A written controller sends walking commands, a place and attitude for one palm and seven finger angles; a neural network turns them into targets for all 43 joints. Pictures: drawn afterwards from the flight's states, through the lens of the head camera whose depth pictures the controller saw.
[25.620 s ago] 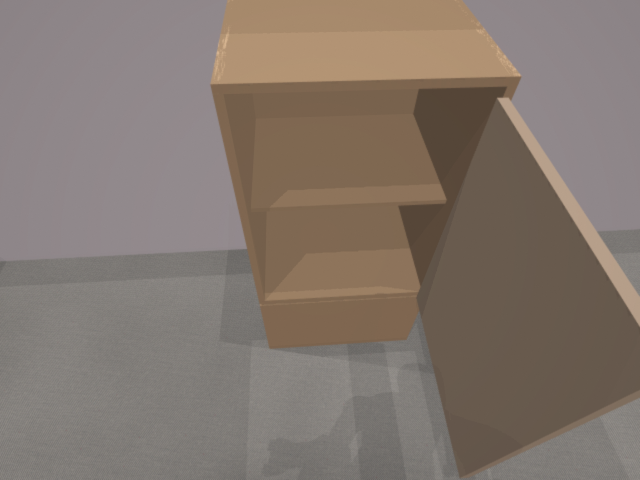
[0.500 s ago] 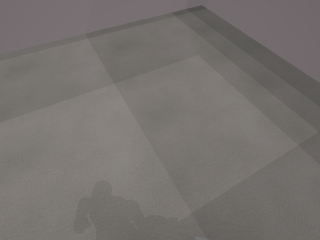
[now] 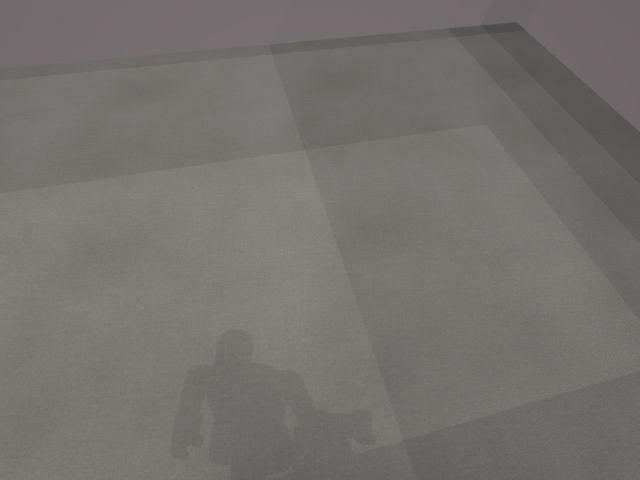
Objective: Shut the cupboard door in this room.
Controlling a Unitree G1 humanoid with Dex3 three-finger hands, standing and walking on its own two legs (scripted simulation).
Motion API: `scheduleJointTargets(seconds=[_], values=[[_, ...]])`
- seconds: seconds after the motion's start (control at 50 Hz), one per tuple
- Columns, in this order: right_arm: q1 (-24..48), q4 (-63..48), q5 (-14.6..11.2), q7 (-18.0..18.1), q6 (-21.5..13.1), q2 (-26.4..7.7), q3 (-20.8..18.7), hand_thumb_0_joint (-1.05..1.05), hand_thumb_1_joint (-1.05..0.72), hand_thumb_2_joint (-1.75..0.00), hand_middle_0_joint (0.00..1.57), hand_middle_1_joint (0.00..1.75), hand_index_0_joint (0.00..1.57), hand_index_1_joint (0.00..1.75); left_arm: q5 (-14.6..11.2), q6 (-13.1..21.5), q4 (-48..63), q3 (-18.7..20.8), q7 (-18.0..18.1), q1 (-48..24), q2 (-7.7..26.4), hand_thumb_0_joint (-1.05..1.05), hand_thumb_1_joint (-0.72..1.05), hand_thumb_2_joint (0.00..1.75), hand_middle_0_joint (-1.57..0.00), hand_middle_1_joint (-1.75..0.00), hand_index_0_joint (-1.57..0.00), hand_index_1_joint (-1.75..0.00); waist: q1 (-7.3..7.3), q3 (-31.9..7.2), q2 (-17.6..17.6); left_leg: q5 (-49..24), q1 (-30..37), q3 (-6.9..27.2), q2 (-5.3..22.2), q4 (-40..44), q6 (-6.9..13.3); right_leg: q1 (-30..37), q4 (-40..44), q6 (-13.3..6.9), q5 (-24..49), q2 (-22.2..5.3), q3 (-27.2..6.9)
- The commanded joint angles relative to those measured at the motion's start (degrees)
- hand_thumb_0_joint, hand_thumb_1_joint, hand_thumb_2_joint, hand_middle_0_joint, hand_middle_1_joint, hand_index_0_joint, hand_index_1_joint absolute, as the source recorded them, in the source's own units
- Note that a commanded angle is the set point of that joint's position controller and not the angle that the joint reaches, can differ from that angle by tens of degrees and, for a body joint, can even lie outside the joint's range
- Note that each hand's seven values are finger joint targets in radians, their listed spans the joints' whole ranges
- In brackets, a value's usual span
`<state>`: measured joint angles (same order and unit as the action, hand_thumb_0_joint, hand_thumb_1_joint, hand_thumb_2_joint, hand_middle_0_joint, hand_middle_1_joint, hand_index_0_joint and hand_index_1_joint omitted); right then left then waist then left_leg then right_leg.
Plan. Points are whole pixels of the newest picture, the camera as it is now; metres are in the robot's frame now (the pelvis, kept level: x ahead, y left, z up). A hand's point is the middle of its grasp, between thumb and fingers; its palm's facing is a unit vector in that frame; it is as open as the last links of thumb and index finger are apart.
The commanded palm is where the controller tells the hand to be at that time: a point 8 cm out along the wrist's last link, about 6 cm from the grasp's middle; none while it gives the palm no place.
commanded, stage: turn or walk to find it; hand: left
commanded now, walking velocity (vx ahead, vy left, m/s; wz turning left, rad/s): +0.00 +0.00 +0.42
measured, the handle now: out of the picture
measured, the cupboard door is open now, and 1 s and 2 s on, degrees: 59 59 59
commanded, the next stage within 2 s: none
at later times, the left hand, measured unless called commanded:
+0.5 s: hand out of the picture +0.07 +0.18 -0.14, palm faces +0.20 -0.94 -0.28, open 7.4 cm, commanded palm none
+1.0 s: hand out of the picture -0.03 +0.21 -0.16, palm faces +0.43 -0.86 -0.28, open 7.4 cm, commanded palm none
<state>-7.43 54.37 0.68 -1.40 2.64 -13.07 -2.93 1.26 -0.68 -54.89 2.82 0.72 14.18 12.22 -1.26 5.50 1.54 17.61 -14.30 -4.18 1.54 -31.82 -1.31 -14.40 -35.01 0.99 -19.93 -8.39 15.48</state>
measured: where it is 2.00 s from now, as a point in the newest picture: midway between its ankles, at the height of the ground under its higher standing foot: outside the picture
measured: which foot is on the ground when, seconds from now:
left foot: down 0.00-0.40, up 0.42-0.76, down 0.78-1.00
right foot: down 0.00-0.00, up 0.02-0.38, down 0.40-0.78, up 0.80-1.00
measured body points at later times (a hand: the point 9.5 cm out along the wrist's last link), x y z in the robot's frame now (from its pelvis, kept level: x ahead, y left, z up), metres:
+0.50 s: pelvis +0.01 -0.03 +0.01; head +0.05 -0.05 +0.45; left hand +0.06 +0.23 -0.12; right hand +0.10 -0.27 -0.16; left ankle -0.05 +0.10 -0.67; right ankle +0.02 -0.14 -0.73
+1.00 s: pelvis +0.00 -0.02 +0.01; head +0.04 +0.00 +0.46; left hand -0.05 +0.26 -0.13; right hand +0.19 -0.20 -0.13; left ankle -0.04 +0.10 -0.73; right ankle +0.05 -0.14 -0.68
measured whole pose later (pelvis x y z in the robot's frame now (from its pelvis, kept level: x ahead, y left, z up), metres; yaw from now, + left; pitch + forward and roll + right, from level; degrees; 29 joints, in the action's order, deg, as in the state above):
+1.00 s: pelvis +0.00 -0.02 +0.01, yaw +24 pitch +0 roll +0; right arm -8.6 53.4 1.5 -0.3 1.7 -11.8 -2.4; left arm 0.7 -3.0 -55.0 3.9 0.5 11.1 14.7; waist -0.7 4.6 0.3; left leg 14.6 -14.5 0.1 0.8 -28.7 -0.1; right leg -23.8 -52.3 4.1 -27.0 -5.1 3.9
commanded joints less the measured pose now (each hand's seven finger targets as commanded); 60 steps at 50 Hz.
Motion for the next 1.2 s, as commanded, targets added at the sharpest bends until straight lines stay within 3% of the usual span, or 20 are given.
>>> scheduleJointTargets(seconds=[0.0, 0.12, 0.26, 0.32, 0.36, 0.38, 0.4, 0.46, 0.62, 0.7, 0.72, 0.74, 0.76, 0.82, 0.88, 1.04, 1.06, 1.08, 1.1, 1.18], values=[[-9.3, -2.4, 0.36, 1.65, -1.43, -14.47, -3.21, 0.0, -0.9, -0.9, 0.2, 0.3, 0.2, 0.3, -0.2, -0.94, 6.6, 1.12, 0.5, -3.32, 6.31, 0.0, 0.9, 0.9, -0.2, -0.3, -0.2, -0.3, 5.54, -9.7, -17.29, -35.43, 13.6, 23.41, 22.26, 12.73, 13.48, -17.08, -23.92, 3.23, -17.59, 0.96, -10.05], [-2.8, -3.88, 0.5, 2.46, -2.16, -9.43, -1.65, 0.0, -0.9, -0.9, 0.2, 0.3, 0.2, 0.3, -0.39, -1.17, 3.44, 1.58, -0.21, -2.6, 5.63, 0.0, 0.9, 0.9, -0.2, -0.3, -0.2, -0.3, 1.6, -7.08, -8.67, -30.46, 7.84, 14.12, 12.63, 12.43, 10.42, -15.32, -25.87, 3.76, -4.16, 2.11, -13.3], [-4.74, -3.65, 0.88, 2.07, -1.55, -9.89, -2.39, 0.0, -0.9, -0.9, 0.2, 0.3, 0.2, 0.3, -0.65, -0.84, 5.48, 0.98, 0.0, -5.53, 4.94, 0.0, 0.9, 0.9, -0.2, -0.3, -0.2, -0.3, 2.96, -7.3, -10.73, -30.01, 6.41, 17.84, 11.79, 10.21, 10.83, -9.06, -10.61, 3.75, -6.03, 4.82, -11.72], [-2.73, -4.13, 0.71, 1.93, -1.33, -9.9, -2.55, 0.0, -0.9, -0.9, 0.2, 0.3, 0.2, 0.3, -0.93, -0.14, 4.65, 1.16, 0.08, -1.57, 5.25, 0.0, 0.9, 0.9, -0.2, -0.3, -0.2, -0.3, 0.84, -8.39, -10.72, -28.68, 2.86, 18.38, 9.54, 6.84, 8.64, -0.91, 1.97, 3.33, 1.7, 6.33, -10.54], [-3.21, -4.57, -0.03, 1.5, -1.48, -6.84, -2.3, 0.0, -0.9, -0.9, 0.2, 0.3, 0.2, 0.3, -0.46, 1.12, 3.85, 1.89, 0.51, 2.5, 8.91, 0.0, 0.9, 0.9, -0.2, -0.3, -0.2, -0.3, -0.85, -10.32, -1.99, -15.06, -5.88, 14.62, 3.8, -1.61, 3.55, 12.13, 14.84, 1.53, 14.17, -0.39, -16.15], [-3.72, -5.99, -0.26, 1.15, -1.64, -2.96, -1.49, 0.0, -0.9, -0.9, 0.2, 0.3, 0.2, 0.3, 0.34, 1.56, 3.75, 2.88, 1.03, 3.54, 13.93, 0.0, 0.9, 0.9, -0.2, -0.3, -0.2, -0.3, -1.17, -10.19, 12.85, 6.27, -16.48, 6.15, -3.88, -12.88, -0.15, 17.66, 15.77, -4.58, 24.83, -14.66, -28.94], [-2.06, -6.61, 0.0, 1.48, -0.72, -4.74, -2.02, 0.0, -0.9, -0.9, 0.2, 0.3, 0.2, 0.3, 0.03, 1.48, 4.46, 3.05, 1.13, 4.12, 14.62, 0.0, 0.9, 0.9, -0.2, -0.3, -0.2, -0.3, -2.21, -9.32, 12.6, 17.82, -15.44, 7.55, -3.22, -25.02, -0.39, 9.73, 17.12, -10.41, 27.36, -20.63, -30.96], [-3.29, -3.89, 0.29, 0.96, 0.22, -4.63, -2.35, 0.0, -0.9, -0.9, 0.2, 0.3, 0.2, 0.3, -0.21, 1.19, 6.43, 2.31, 1.5, -4.13, 9.54, 0.0, 0.9, 0.9, -0.2, -0.3, -0.2, -0.3, 1.88, -4.35, 6.71, 10.06, -16.7, 8.2, 0.18, -37.81, -1.07, 4.06, 15.65, -9.22, 27.45, -13.43, -20.42], [1.03, -4.34, -0.2, 0.36, -0.37, -2.59, -0.69, 0.0, -0.9, -0.9, 0.2, 0.3, 0.2, 0.3, 0.53, 1.23, 4.29, 2.81, 1.01, 1.31, 11.93, 0.0, 0.9, 0.9, -0.2, -0.3, -0.2, -0.3, -1.42, -6.59, 9.36, 9.58, -10.3, 0.72, -0.3, -15.4, -2.26, 11.05, 11.22, -8.6, 38.33, -11.9, -12.15], [-3.15, -3.63, -0.04, 0.49, -1.09, -3.63, -0.83, 0.0, -0.9, -0.9, 0.2, 0.3, 0.2, 0.3, 0.04, 0.62, 3.67, 3.14, 0.86, -0.31, 12.55, 0.0, 0.9, 0.9, -0.2, -0.3, -0.2, -0.3, 1.19, -8.62, 8.04, -1.67, -0.04, -1.68, -0.54, 2.34, -1.41, 7.96, 4.73, -4.79, 31.76, -11.14, -8.87], [-5.13, -3.37, 0.15, 0.47, -1.58, -5.93, -1.38, 0.0, -0.9, -0.9, 0.2, 0.3, 0.2, 0.3, -0.46, 0.26, 3.93, 3.0, 0.68, -0.22, 11.55, 0.0, 0.9, 0.9, -0.2, -0.3, -0.2, -0.3, 2.48, -10.02, 2.21, -10.18, 7.3, 0.51, 1.26, 8.92, -0.37, 3.0, -1.34, -2.0, 26.34, -9.26, -6.92], [-6.96, -3.85, 0.63, 0.76, -2.1, -11.48, -2.74, 0.0, -0.9, -0.9, 0.2, 0.3, 0.2, 0.3, -0.86, -0.11, 5.33, 2.6, 0.28, 1.27, 8.49, 0.0, 0.9, 0.9, -0.2, -0.3, -0.2, -0.3, 3.32, -12.33, -12.5, -26.48, 16.47, 16.81, 13.36, 10.4, 5.46, -10.04, -12.24, 2.33, 7.81, -2.41, -3.91], [-10.07, -3.48, 0.25, 1.03, -1.67, -14.9, -3.41, 0.0, -0.9, -0.9, 0.2, 0.3, 0.2, 0.3, -0.51, -0.27, 7.19, 0.98, 0.14, -2.02, 5.85, 0.0, 0.9, 0.9, -0.2, -0.3, -0.2, -0.3, 4.92, -11.57, -17.95, -40.28, 16.22, 23.12, 22.1, 11.48, 12.01, -16.16, -21.25, 3.56, -17.79, 1.09, -6.73], [-5.66, -3.26, 0.68, 2.41, -1.77, -11.07, -2.47, 0.0, -0.9, -0.9, 0.2, 0.3, 0.2, 0.3, -0.58, -0.98, 5.62, 1.68, 0.29, -6.26, 6.51, 0.0, 0.9, 0.9, -0.2, -0.3, -0.2, -0.3, 3.91, -6.37, -15.68, -30.53, 7.18, 19.14, 16.82, 11.98, 12.49, -17.54, -28.8, 3.1, -10.45, 0.48, -13.98], [-2.45, -4.28, 0.75, 2.33, -2.0, -10.1, -1.97, 0.0, -0.9, -0.9, 0.2, 0.3, 0.2, 0.3, -0.51, -1.06, 4.02, 1.5, -0.35, -3.21, 5.61, 0.0, 0.9, 0.9, -0.2, -0.3, -0.2, -0.3, 1.94, -7.34, -10.64, -28.82, 6.08, 14.36, 12.94, 11.37, 10.47, -13.44, -23.28, 3.37, -6.86, 2.13, -12.61], [0.02, -5.34, 0.61, 1.65, -0.97, -10.16, -2.56, 0.0, -0.9, -0.9, 0.2, 0.3, 0.2, 0.3, -0.75, -0.03, 3.64, 1.45, -0.19, 2.46, 5.55, 0.0, 0.9, 0.9, -0.2, -0.3, -0.2, -0.3, -0.46, -7.89, -9.74, -18.59, -1.98, 16.4, 8.96, 6.02, 7.38, 2.63, 4.8, 3.18, 4.29, 5.78, -9.33], [-0.15, -5.64, 0.26, 1.44, -1.03, -8.5, -2.4, 0.0, -0.9, -0.9, 0.2, 0.3, 0.2, 0.3, -0.5, 0.59, 3.37, 1.78, -0.03, 4.32, 7.52, 0.0, 0.9, 0.9, -0.2, -0.3, -0.2, -0.3, -1.21, -8.59, -5.52, -13.4, -5.18, 14.52, 5.57, 1.74, 4.72, 7.83, 12.07, 2.51, 8.76, 3.41, -11.77], [-1.32, -6.65, -0.19, 1.14, -1.12, -4.52, -1.88, 0.0, -0.9, -0.9, 0.2, 0.3, 0.2, 0.3, 0.35, 1.23, 3.57, 2.8, 0.52, 5.16, 12.34, 0.0, 0.9, 0.9, -0.2, -0.3, -0.2, -0.3, -1.34, -8.97, 8.65, -0.44, -14.84, 7.69, -1.19, -9.31, 1.08, 13.81, 16.81, -1.68, 12.84, -9.41, -25.04], [0.2, -8.23, -0.06, 1.05, -0.85, -4.18, -1.72, 0.0, -0.9, -0.9, 0.2, 0.3, 0.2, 0.3, 0.51, 1.16, 4.69, 3.3, 0.65, 4.89, 15.59, 0.0, 0.9, 0.9, -0.2, -0.3, -0.2, -0.3, -2.23, -7.55, 14.9, 16.68, -16.7, 5.9, -3.91, -21.97, -0.2, 8.76, 19.19, -8.68, 17.9, -19.73, -32.2], [-2.37, -4.24, 0.4, 0.46, 0.56, -4.52, -2.31, 0.0, -0.9, -0.9, 0.2, 0.3, 0.2, 0.3, 0.08, 1.29, 6.96, 2.13, 1.14, -3.87, 9.16, 0.0, 0.9, 0.9, -0.2, -0.3, -0.2, -0.3, 2.34, -3.1, 6.75, 7.35, -15.44, 7.52, 0.22, -37.87, -1.01, 0.56, 17.12, -7.48, 19.72, -11.73, -18.12]])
